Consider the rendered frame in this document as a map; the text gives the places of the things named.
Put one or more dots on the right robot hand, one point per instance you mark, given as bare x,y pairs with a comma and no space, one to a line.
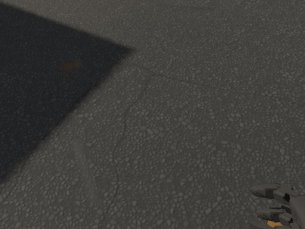
290,218

